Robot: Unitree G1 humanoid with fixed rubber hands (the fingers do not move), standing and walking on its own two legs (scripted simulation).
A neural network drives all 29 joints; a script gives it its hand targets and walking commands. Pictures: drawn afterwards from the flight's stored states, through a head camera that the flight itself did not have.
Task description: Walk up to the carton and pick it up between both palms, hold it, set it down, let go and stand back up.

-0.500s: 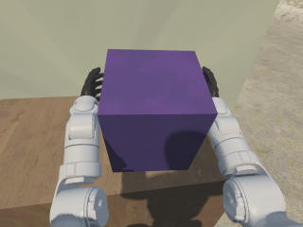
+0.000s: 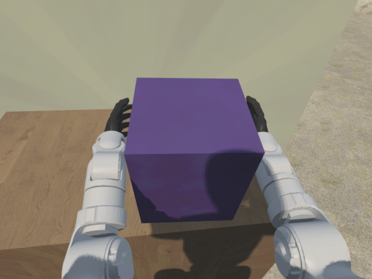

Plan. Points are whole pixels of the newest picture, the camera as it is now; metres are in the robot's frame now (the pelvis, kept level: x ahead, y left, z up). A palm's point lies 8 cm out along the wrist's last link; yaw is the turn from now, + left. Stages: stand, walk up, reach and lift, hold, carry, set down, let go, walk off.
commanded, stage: set down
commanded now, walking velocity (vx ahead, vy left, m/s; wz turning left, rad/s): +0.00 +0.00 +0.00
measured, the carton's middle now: (187, 153) +0.37 +0.03 +0.12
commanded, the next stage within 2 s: none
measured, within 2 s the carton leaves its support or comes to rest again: neither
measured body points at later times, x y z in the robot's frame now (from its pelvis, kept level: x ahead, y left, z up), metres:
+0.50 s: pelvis +0.00 +0.00 +0.00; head +0.00 +0.02 +0.45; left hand +0.39 +0.19 +0.12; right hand +0.43 -0.11 +0.13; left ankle +0.04 +0.11 -0.75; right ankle -0.03 -0.11 -0.75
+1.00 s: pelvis +0.01 +0.00 +0.00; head +0.00 +0.02 +0.45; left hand +0.39 +0.20 +0.11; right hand +0.43 -0.11 +0.12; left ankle +0.04 +0.11 -0.75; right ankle -0.03 -0.11 -0.75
